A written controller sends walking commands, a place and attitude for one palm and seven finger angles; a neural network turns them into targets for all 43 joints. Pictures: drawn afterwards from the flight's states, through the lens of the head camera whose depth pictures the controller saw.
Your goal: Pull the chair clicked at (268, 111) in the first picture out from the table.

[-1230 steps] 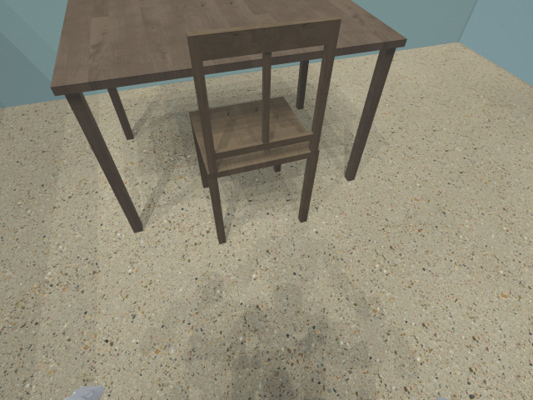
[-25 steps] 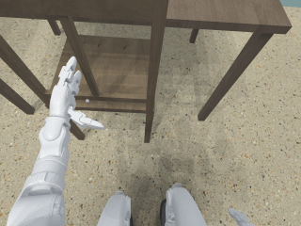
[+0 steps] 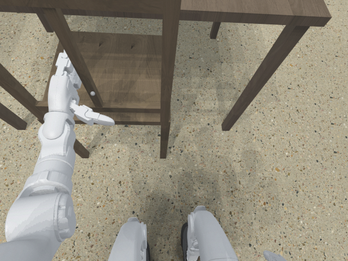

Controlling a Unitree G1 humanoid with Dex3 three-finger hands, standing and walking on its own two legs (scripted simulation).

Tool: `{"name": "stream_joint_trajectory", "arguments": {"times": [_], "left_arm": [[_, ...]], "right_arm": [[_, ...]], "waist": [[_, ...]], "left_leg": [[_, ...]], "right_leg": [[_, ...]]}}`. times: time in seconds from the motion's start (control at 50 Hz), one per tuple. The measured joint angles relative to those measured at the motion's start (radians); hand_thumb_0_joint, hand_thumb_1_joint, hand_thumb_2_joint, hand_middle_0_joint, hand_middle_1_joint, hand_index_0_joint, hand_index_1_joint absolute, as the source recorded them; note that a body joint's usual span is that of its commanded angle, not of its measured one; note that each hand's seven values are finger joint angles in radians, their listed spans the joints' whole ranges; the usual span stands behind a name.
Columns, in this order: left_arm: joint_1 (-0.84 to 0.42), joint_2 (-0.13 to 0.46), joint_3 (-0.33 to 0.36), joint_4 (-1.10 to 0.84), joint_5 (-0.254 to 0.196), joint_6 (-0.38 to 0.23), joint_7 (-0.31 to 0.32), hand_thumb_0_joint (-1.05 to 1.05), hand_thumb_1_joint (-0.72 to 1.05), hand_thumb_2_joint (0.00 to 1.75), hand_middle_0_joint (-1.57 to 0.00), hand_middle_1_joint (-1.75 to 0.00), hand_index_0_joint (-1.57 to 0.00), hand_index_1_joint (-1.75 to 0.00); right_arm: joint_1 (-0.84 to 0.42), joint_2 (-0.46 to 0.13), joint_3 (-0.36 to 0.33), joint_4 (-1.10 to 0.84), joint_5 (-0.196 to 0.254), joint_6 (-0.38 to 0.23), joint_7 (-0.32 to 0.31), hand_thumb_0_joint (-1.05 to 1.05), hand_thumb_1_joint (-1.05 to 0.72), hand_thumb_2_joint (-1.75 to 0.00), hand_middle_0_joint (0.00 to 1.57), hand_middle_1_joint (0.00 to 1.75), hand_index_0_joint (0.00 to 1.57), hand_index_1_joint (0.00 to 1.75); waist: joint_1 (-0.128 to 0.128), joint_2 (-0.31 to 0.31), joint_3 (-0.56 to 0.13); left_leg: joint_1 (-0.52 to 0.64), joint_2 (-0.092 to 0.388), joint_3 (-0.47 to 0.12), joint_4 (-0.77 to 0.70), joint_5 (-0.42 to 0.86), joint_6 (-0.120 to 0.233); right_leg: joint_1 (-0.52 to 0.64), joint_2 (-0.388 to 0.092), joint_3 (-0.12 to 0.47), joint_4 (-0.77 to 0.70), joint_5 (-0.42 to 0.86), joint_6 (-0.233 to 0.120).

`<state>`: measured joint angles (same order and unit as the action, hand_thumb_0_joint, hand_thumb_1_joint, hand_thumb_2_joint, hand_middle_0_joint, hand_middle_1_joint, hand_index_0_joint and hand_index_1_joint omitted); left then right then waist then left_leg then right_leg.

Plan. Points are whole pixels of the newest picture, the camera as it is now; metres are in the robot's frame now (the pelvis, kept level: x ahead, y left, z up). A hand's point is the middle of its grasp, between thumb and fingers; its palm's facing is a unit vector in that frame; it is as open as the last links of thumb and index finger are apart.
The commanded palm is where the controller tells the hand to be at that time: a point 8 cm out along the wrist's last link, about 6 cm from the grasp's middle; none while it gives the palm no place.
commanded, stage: push the fingers through the gap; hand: left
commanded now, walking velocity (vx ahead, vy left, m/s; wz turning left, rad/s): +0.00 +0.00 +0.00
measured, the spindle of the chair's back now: (81, 69) +0.54 +0.19 +0.04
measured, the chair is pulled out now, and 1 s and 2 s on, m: -0.02 -0.02 0.02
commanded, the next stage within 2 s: hook a spindle and tug to test in 0.44 s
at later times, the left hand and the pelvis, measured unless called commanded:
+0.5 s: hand (93, 91) +0.48 +0.16 +0.03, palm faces -0.04 -1.00 -0.04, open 17.0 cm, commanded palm +0.46 +0.21 +0.03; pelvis +0.00 +0.00 +0.00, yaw +0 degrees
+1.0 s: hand (90, 90) +0.49 +0.17 +0.02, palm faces -0.03 -1.00 -0.03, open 14.1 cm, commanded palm +0.47 +0.20 +0.03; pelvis +0.01 +0.01 +0.00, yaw -1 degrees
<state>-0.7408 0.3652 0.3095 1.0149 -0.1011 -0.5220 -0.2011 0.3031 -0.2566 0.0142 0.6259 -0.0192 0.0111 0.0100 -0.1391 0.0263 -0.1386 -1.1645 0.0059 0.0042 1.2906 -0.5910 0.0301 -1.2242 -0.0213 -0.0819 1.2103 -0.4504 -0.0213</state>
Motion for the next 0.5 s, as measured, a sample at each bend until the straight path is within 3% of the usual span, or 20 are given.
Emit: {"name": "stream_joint_trajectory", "arguments": {"times": [0.5], "left_arm": [[-0.011, 0.010, 0.013, 0.021, 0.018, -0.007, 0.003, -0.02, -0.50, 0.30, -0.06, -0.08, -0.05, -0.08]], "right_arm": [[0.001, 0.002, 0.005, -0.015, -0.002, 0.036, 0.009, 0.00, -0.90, -0.90, 0.20, 0.30, 0.21, 0.29]], "waist": [[-0.015, -0.005, -0.001]], "left_leg": [[0.003, 0.003, 0.002, -0.005, -0.001, 0.004]], "right_leg": [[0.005, 0.005, 0.002, -0.013, 0.005, 0.005]]}}
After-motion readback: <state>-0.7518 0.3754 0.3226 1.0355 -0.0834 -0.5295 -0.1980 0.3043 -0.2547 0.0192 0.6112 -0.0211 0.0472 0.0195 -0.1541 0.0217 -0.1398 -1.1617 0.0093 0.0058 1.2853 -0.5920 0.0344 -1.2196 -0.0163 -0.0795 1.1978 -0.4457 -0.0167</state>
